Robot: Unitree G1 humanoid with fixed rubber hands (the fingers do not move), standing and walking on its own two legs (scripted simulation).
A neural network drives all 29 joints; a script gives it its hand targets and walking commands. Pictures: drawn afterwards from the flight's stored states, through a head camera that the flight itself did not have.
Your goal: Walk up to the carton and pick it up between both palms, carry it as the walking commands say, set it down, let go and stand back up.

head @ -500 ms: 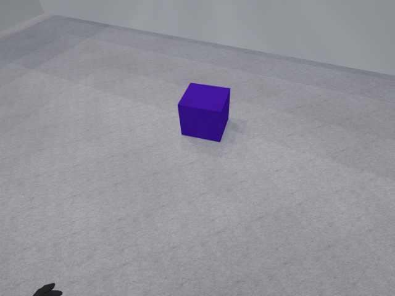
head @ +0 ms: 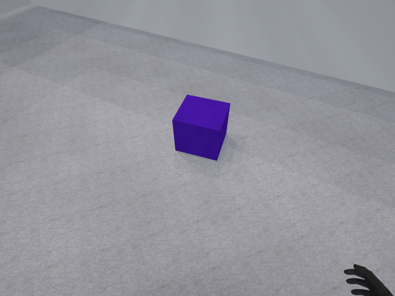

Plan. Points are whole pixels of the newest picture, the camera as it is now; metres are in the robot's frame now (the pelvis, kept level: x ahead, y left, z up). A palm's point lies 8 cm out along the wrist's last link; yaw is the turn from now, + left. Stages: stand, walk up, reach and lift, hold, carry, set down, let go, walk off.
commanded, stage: walk up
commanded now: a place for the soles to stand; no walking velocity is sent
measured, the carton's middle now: (201, 127) +1.19 +0.03 -0.62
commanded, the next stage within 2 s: none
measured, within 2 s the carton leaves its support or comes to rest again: neither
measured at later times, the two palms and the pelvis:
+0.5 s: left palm (58, 238) +0.24 +0.33 -0.04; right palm (348, 216) +0.33 -0.34 -0.08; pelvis +0.20 -0.02 +0.01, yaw +1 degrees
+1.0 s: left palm (90, 167) +0.43 +0.32 -0.05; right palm (334, 168) +0.48 -0.36 -0.09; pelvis +0.38 -0.03 +0.00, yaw +2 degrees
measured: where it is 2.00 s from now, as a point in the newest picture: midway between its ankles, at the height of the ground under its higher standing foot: (196, 215)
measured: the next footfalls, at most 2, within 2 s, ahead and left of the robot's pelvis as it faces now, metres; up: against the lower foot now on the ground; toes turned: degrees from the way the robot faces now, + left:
right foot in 0.20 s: +0.21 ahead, -0.14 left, +0.00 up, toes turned -4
left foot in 0.56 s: +0.37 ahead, +0.12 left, +0.00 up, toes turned +6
